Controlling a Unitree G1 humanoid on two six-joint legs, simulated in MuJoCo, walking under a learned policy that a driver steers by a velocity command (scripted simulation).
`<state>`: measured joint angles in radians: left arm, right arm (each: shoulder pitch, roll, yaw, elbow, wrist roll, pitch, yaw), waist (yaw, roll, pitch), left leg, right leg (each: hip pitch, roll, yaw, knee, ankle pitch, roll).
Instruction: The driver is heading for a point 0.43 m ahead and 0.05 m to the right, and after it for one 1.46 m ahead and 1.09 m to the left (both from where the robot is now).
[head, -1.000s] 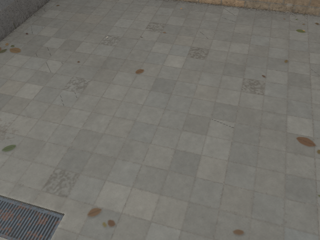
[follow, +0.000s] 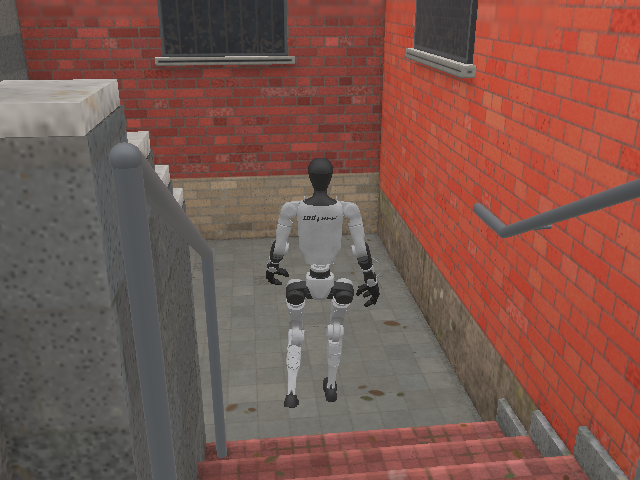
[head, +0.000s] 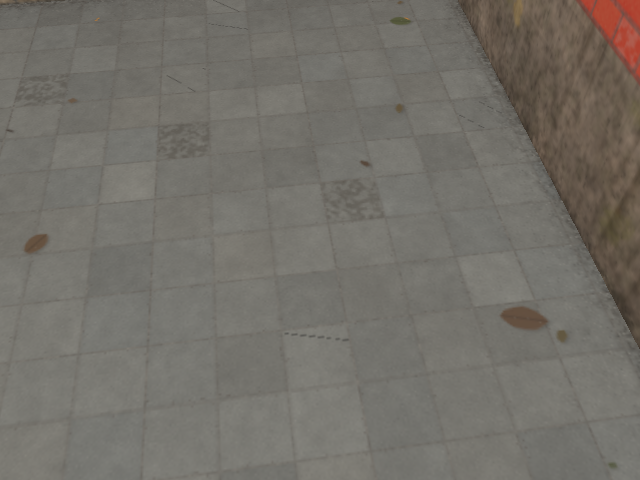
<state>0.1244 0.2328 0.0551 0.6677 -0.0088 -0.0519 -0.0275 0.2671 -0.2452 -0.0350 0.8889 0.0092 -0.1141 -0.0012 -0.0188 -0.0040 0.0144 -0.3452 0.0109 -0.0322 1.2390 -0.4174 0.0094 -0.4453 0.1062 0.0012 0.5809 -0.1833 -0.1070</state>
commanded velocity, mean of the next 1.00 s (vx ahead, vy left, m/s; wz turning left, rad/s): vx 0.29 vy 0.00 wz -0.09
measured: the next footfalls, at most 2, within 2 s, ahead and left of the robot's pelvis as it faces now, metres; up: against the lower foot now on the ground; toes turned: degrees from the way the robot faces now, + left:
left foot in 0.38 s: +0.39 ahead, +0.11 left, +0.00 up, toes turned -19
right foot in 0.80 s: +0.42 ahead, -0.12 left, +0.00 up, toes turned -2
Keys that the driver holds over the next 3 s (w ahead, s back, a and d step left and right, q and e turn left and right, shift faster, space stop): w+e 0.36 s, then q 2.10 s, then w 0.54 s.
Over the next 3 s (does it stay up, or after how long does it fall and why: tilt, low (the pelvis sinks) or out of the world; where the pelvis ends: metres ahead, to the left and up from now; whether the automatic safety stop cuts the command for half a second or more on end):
stays up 0.42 0.14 0.03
